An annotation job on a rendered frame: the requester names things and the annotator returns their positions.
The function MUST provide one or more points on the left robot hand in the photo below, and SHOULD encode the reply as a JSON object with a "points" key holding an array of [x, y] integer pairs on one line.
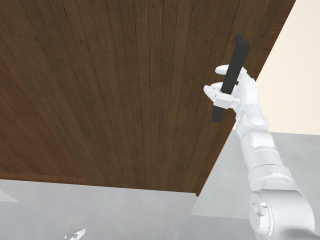
{"points": [[75, 235]]}

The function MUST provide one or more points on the right robot hand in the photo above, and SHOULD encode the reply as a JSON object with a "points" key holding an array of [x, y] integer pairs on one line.
{"points": [[245, 93]]}

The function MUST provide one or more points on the wardrobe door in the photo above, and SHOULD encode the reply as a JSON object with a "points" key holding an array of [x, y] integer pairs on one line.
{"points": [[27, 143], [121, 82]]}

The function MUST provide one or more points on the robot right upper arm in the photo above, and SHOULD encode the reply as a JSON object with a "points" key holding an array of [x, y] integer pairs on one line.
{"points": [[280, 214]]}

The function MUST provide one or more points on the robot right forearm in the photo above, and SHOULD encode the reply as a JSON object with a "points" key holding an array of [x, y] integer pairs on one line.
{"points": [[264, 165]]}

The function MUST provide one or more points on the handle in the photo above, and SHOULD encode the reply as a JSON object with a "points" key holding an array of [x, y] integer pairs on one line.
{"points": [[237, 60]]}

